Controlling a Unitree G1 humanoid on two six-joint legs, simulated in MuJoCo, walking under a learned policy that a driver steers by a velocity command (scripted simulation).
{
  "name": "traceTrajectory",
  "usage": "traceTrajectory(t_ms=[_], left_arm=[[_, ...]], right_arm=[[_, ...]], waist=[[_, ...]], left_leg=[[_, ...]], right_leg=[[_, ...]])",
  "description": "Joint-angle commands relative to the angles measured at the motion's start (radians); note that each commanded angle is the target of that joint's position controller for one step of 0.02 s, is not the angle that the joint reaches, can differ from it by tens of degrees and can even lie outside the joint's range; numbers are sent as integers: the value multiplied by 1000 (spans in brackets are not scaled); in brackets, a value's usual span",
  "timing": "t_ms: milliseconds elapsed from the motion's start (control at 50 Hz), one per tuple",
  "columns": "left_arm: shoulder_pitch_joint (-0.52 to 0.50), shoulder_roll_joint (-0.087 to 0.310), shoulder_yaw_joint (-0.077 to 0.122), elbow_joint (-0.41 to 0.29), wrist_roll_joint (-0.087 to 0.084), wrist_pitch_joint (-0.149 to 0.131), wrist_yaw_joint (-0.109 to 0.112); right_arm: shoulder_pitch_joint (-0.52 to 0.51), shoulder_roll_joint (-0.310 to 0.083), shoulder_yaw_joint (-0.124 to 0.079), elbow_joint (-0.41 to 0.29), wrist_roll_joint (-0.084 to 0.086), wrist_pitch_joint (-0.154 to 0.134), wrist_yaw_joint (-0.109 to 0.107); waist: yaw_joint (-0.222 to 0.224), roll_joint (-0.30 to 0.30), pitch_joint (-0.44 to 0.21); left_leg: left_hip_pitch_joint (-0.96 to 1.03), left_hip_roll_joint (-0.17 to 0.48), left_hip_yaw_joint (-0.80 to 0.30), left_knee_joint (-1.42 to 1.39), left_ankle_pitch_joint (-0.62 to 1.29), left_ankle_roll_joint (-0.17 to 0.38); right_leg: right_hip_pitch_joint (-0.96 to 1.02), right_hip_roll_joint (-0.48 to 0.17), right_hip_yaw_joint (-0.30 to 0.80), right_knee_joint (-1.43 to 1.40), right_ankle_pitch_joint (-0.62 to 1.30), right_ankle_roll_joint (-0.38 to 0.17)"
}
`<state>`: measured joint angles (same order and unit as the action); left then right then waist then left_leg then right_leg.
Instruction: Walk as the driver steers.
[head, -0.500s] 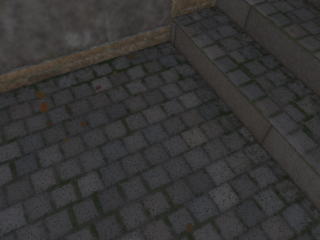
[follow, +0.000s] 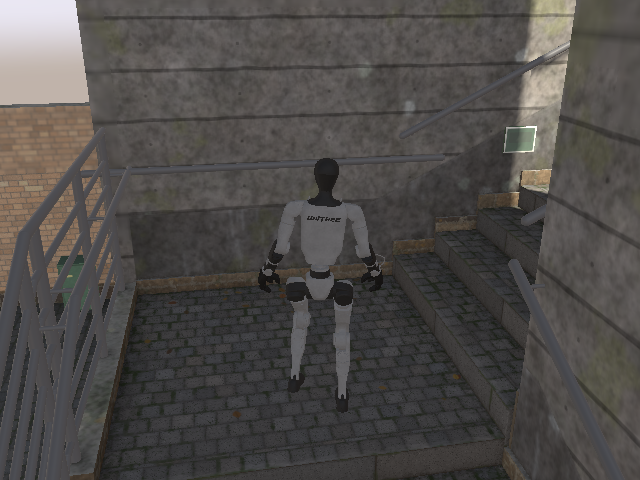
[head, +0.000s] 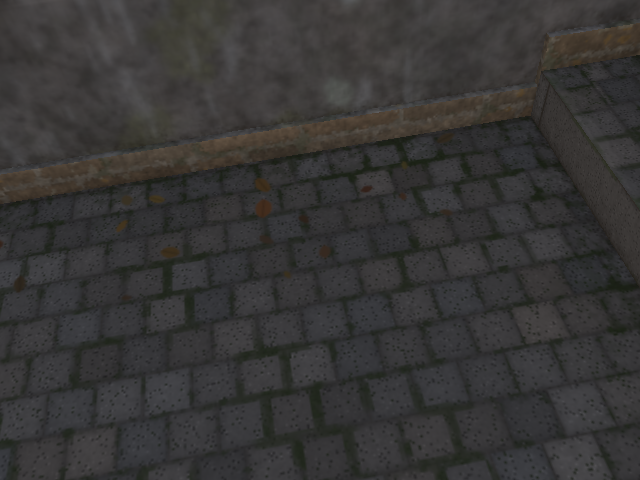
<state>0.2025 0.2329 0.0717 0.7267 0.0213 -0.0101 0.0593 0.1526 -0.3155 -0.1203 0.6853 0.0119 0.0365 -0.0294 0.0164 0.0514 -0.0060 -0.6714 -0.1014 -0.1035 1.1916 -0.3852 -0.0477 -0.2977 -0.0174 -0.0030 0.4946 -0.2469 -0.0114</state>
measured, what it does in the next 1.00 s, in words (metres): steps on the spot, turning left: left foot, then right foot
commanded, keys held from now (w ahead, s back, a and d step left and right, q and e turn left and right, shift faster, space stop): q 0.32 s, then no key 0.48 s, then w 0.20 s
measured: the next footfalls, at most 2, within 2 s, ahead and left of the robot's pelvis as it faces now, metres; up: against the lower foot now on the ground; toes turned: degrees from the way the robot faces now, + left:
left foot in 0.28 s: +0.01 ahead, +0.16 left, +0.00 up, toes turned +13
right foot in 0.70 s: +0.05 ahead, -0.08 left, +0.00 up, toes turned +16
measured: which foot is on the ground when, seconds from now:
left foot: up 0.00-0.26, down 0.28-1.00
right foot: down 0.00-0.28, up 0.30-0.68, down 0.70-1.00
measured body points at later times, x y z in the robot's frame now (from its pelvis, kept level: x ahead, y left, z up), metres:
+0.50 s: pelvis -0.02 +0.05 +0.00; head +0.00 +0.09 +0.45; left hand +0.05 +0.37 -0.11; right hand +0.22 -0.15 -0.07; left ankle -0.03 +0.15 -0.74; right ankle +0.01 -0.09 -0.65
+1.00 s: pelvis +0.00 +0.05 -0.01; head +0.00 +0.05 +0.44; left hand +0.04 +0.33 -0.11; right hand +0.20 -0.17 -0.11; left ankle -0.04 +0.14 -0.74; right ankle +0.01 -0.09 -0.74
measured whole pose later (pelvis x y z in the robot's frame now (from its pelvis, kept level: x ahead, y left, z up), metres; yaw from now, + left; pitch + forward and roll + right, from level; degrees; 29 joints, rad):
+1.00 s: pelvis +0.00 +0.05 -0.01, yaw +18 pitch +1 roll +0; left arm 0.27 0.23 0.05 0.67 -0.02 -0.02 0.00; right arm 0.28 -0.25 -0.07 0.68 0.01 -0.04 0.03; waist -0.01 -0.01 -0.04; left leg -0.29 -0.03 0.03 0.61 -0.40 0.05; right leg -0.25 -0.04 -0.01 0.59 -0.36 0.00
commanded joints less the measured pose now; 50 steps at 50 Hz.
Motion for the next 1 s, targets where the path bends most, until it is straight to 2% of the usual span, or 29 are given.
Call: traceTrajectory(t_ms=[20,60,140,220,260,280,300,320,340,380,400,440,520,580,620,660,680,700,720,740,760,820,840,860,880,900,940,980,1000], left_arm=[[-90,116,18,-116,-3,-12,8],[-33,136,24,-111,-4,-3,15],[-16,207,50,-117,-10,10,9],[-12,229,61,-111,-32,12,-6],[-7,201,55,-95,-47,12,-8],[39,163,46,-79,-34,6,-14],[11,78,15,-135,21,-1,-25],[-100,122,24,-174,7,-10,-17],[-141,169,38,-172,-19,-11,-11],[-115,158,41,-134,-13,2,1],[-92,161,44,-130,-5,8,3],[-52,148,40,-113,-8,10,0],[-70,104,14,-123,-13,11,-3],[-87,98,6,-134,-17,8,-14],[-78,101,6,-135,-23,5,-24],[-31,78,1,-121,-22,-2,-35],[-14,76,-2,-117,-8,-7,-40],[4,123,4,-127,12,-12,-39],[-37,179,15,-135,13,-13,-37],[-75,112,2,-136,1,-15,-44],[-110,68,-11,-150,2,-18,-48],[-55,81,-7,-143,0,-26,-40],[-45,108,5,-150,-17,-60,-98],[21,171,34,-134,-4,-75,-101],[67,187,48,-116,8,-85,-88],[27,171,33,-116,-34,-56,-59],[30,150,26,-121,-39,-31,-39],[-25,148,19,-136,-52,-15,-51],[-41,127,12,-143,-52,-13,-58]], right_arm=[[-22,-37,-2,-86,13,1,5],[-87,-25,13,-128,12,2,6],[-108,-1,37,-171,5,-2,29],[-61,-37,24,-172,11,1,50],[29,-41,12,-140,8,1,51],[80,-88,-6,-134,6,0,42],[109,-219,-34,-164,-10,-4,25],[118,-220,-28,-174,-36,-21,33],[106,-173,-13,-172,-42,-35,34],[-6,-107,9,-179,-12,-38,18],[-48,-93,18,-186,-4,-34,15],[-59,-73,30,-185,-20,-36,11],[-43,-61,39,-171,-24,-39,4],[-29,-75,37,-161,-28,-33,10],[-17,-65,43,-151,-25,-31,18],[-39,-34,57,-145,-13,-30,21],[-12,-9,65,-132,-11,-36,22],[17,18,72,-126,-22,-47,22],[78,25,70,-121,-34,-60,30],[34,12,67,-128,-41,-64,28],[-13,-10,59,-131,-40,-60,27],[-21,17,57,-128,-33,-46,27],[45,-36,48,-114,8,-85,69],[28,-47,37,-122,-5,-101,75],[26,-30,34,-123,-34,-110,70],[-16,26,44,-126,8,-100,56],[-1,27,44,-108,-3,-94,51],[79,51,47,-87,6,-95,61],[124,35,39,-72,0,-99,63]], waist=[[-21,-170,-39],[18,-190,-42],[38,-235,-80],[26,-263,-83],[-16,-234,-93],[-24,-125,-116],[-6,221,-134],[-79,266,-183],[-92,159,-163],[-33,75,-121],[-9,90,-115],[10,92,-143],[-10,93,-133],[-36,110,-109],[-44,119,-92],[-3,102,-77],[6,76,-80],[-14,-11,-105],[-90,-182,-99],[-74,-263,-106],[-59,-230,-70],[-27,-153,-45],[-27,-96,94],[7,-143,123],[22,-195,88],[-2,-251,8],[4,-209,-16],[-51,-211,35],[-70,-199,46]], left_leg=[[-97,68,33,117,68,-44],[-116,98,50,-10,85,-68],[61,143,118,-250,-4,-60],[219,115,178,-484,27,2],[394,70,202,-721,177,60],[565,117,96,-783,357,97],[755,418,-297,-750,788,219],[692,522,-435,-789,832,411],[649,472,-346,-805,721,396],[565,357,-210,-790,565,280],[502,331,-171,-790,587,263],[445,304,-130,-792,604,264],[451,295,-141,-800,460,262],[413,300,-174,-800,357,279],[402,304,-206,-797,313,286],[365,277,-199,-768,305,258],[331,248,-186,-756,277,216],[276,198,-146,-698,168,152],[228,107,-35,-662,45,97],[337,105,14,-657,56,54],[363,106,12,-660,101,46],[355,95,6,-664,71,69],[234,57,19,-697,-251,117],[178,50,23,-658,-321,141],[139,48,55,-578,-212,133],[192,72,125,-509,-3,92],[225,78,139,-491,-14,83],[392,69,165,-620,-41,108],[471,76,143,-662,-9,115]], right_leg=[[120,-208,135,-165,299,-174],[197,-226,126,-164,290,-190],[177,-267,67,-140,318,-200],[160,-304,53,-88,326,-181],[104,-273,-4,21,294,-110],[-25,-228,-77,163,171,-31],[-354,-103,-163,515,-340,75],[-482,-15,-11,687,-456,102],[-483,-33,37,763,-384,98],[-464,-55,51,736,-230,89],[-414,-48,39,735,-180,95],[-333,-24,20,757,-113,100],[-285,-37,30,542,-80,91],[-186,-29,15,379,-139,78],[-120,-19,8,274,-155,68],[14,-3,-9,44,-13,47],[107,-16,17,-56,106,30],[205,-110,119,-59,298,-3],[196,-179,168,-24,335,-65],[60,-180,192,-73,141,-105],[20,-134,158,-80,22,-77],[13,-80,100,-64,-128,-34],[-96,-108,121,-131,-535,-93],[-84,-140,175,-179,-639,-148],[7,-228,285,-245,-656,-213],[97,-246,336,-218,-486,-181],[100,-247,312,-208,-413,-175],[-49,-203,245,-193,-413,-154],[-103,-164,199,-138,-367,-126]])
